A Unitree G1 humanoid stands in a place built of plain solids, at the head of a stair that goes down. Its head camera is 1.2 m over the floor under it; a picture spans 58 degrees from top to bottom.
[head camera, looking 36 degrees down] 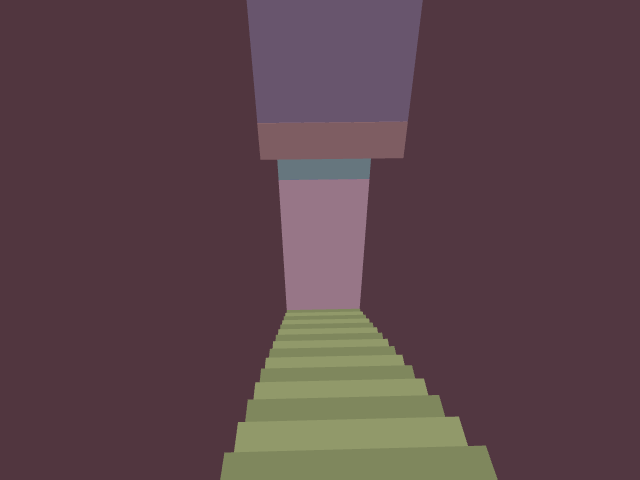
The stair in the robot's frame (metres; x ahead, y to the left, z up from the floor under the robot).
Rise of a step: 0.21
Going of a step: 0.27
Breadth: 1.14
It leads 2 degrees to the left of straight ahead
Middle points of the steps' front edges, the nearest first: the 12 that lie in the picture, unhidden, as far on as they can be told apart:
0.98 -0.16 -0.63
1.26 -0.15 -0.84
1.53 -0.14 -1.05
1.80 -0.13 -1.27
2.07 -0.13 -1.48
2.34 -0.12 -1.69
2.61 -0.11 -1.90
2.88 -0.11 -2.11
3.15 -0.10 -2.32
3.42 -0.09 -2.53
3.69 -0.08 -2.74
3.96 -0.08 -2.96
